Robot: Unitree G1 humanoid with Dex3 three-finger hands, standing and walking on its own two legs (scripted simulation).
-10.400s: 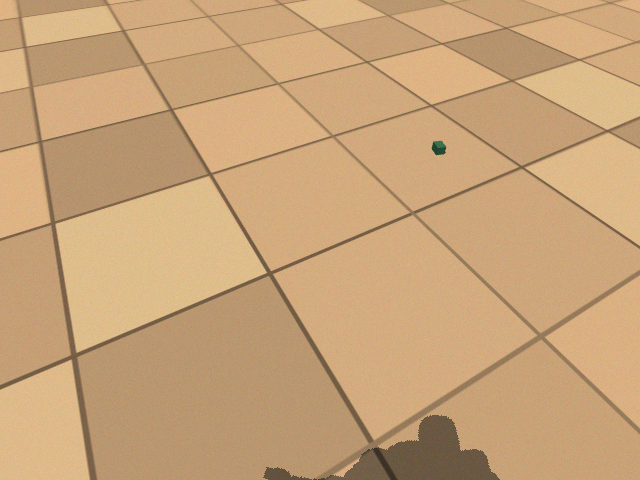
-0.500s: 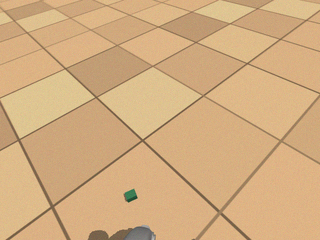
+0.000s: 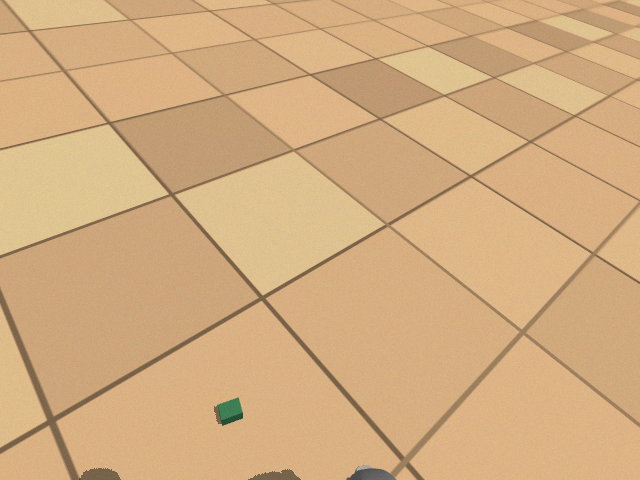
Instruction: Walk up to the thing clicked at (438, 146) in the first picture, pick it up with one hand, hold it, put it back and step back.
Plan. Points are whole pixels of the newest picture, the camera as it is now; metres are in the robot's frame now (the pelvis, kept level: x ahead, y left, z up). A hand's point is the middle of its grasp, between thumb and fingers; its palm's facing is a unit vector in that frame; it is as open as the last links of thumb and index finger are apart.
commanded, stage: walk up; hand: left
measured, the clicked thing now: (230, 411) +0.49 +0.18 -0.75
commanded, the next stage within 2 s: none
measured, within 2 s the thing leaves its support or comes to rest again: neither
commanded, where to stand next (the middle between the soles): +0.09 -0.05 m, yaw -2 degrees
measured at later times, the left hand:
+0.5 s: hand out of the picture +0.11 +0.20 -0.14, palm faces -0.01 -0.92 -0.39, open 7.4 cm
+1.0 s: hand out of the picture -0.10 +0.21 -0.14, palm faces +0.02 -0.88 -0.47, open 7.4 cm
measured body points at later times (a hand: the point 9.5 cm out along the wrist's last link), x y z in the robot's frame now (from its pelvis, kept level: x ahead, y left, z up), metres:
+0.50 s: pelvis -0.05 -0.05 -0.02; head +0.00 -0.07 +0.42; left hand +0.11 +0.25 -0.11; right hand +0.03 -0.37 -0.16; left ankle -0.10 +0.07 -0.70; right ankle +0.09 -0.12 -0.74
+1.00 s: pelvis -0.07 -0.08 -0.01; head -0.06 -0.11 +0.43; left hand -0.10 +0.25 -0.11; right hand +0.01 -0.40 -0.15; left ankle -0.08 +0.04 -0.70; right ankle -0.06 -0.20 -0.74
